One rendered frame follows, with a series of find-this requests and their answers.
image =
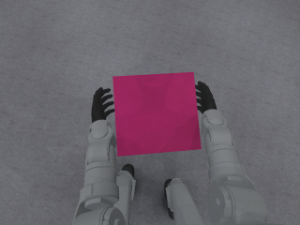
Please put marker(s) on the right robot hand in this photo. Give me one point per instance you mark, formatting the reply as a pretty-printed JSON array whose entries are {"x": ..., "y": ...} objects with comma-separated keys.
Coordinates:
[{"x": 205, "y": 98}]

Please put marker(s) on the right robot upper arm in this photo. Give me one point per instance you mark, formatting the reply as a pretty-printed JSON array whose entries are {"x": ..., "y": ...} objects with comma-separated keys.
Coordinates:
[{"x": 232, "y": 205}]

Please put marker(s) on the carton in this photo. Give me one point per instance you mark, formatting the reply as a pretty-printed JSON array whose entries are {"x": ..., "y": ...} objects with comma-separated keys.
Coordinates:
[{"x": 156, "y": 113}]

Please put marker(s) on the robot shin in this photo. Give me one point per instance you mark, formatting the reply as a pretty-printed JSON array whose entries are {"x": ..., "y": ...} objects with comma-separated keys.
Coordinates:
[
  {"x": 174, "y": 181},
  {"x": 124, "y": 173}
]

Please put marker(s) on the robot left shin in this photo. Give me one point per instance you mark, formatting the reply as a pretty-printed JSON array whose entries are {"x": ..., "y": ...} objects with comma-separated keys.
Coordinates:
[{"x": 124, "y": 173}]

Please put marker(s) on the right robot forearm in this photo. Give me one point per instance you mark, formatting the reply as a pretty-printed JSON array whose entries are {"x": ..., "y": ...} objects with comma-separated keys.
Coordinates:
[{"x": 225, "y": 167}]

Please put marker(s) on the left robot upper arm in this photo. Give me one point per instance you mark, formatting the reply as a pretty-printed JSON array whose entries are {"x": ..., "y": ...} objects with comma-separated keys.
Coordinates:
[{"x": 108, "y": 215}]

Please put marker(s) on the left robot forearm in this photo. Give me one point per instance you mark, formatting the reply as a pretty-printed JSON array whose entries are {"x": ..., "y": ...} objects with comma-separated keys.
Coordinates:
[{"x": 99, "y": 186}]

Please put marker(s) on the robot right shin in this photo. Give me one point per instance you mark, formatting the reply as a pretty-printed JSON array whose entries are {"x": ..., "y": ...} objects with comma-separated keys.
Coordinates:
[{"x": 174, "y": 181}]

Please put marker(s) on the left robot hand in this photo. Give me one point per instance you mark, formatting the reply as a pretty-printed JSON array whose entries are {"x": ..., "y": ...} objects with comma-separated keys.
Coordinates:
[{"x": 98, "y": 108}]

